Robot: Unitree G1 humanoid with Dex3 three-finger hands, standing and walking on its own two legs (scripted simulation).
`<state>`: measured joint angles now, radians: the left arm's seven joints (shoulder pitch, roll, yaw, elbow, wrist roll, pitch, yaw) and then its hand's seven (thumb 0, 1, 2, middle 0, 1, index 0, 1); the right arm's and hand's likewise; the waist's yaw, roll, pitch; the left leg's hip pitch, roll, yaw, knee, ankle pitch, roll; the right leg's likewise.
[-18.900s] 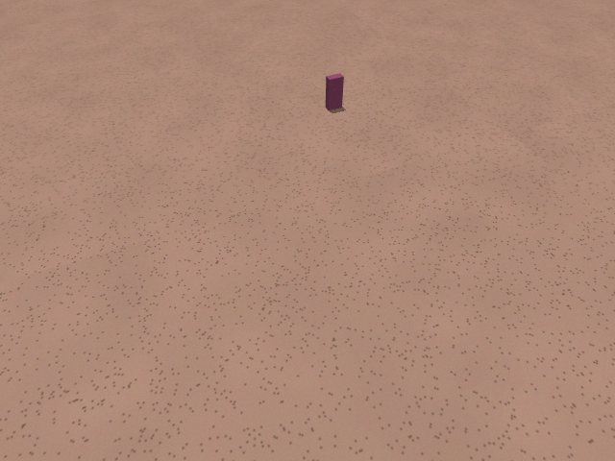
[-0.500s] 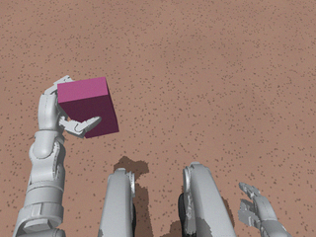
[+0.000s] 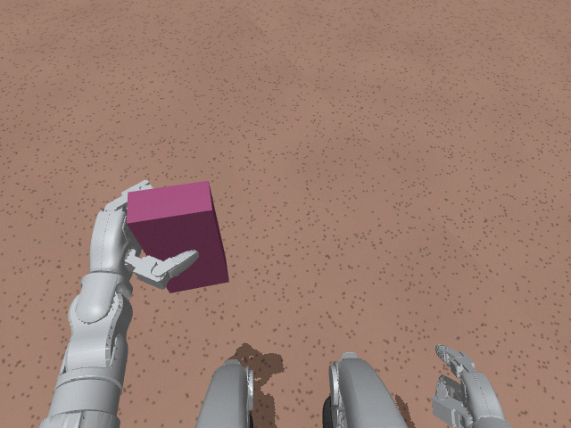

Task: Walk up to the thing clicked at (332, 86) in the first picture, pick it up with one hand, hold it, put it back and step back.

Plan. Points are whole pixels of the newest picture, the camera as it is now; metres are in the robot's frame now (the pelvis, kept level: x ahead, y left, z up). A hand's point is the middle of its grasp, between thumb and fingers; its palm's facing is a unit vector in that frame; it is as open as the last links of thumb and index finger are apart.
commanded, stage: lift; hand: left
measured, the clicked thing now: (186, 244) +0.36 +0.15 +0.01
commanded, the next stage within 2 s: hold in 0.86 s
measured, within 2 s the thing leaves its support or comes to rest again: neither
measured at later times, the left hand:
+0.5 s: hand (156, 212) +0.36 +0.17 +0.10, palm faces -0.01 -1.00 -0.01, open 9.0 cm
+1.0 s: hand (157, 191) +0.37 +0.16 +0.13, palm faces -0.04 -1.00 +0.01, open 9.0 cm
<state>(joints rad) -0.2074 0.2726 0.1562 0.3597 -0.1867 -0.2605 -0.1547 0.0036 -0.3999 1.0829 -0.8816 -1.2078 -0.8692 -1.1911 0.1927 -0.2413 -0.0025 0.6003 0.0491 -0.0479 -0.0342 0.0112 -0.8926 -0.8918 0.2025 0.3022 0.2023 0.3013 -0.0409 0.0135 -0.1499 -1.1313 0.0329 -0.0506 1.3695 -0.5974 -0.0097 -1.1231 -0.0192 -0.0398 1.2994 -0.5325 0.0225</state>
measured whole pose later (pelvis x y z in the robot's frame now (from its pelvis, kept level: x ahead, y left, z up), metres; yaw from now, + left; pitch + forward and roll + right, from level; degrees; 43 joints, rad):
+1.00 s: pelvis +0.04 -0.01 +0.08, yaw +0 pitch +10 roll -1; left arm -0.17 0.23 0.18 0.48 -0.21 -0.34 -0.24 0.00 -0.39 1.08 -0.86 -1.23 -0.85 -1.21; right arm 0.24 -0.23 0.00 0.65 0.02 -0.03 -0.05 0.01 -0.89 -0.89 0.20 0.30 0.20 0.30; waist -0.03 0.01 -0.07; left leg -0.64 0.04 -0.02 0.94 -0.48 -0.02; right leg -0.65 -0.01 -0.03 0.90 -0.43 0.01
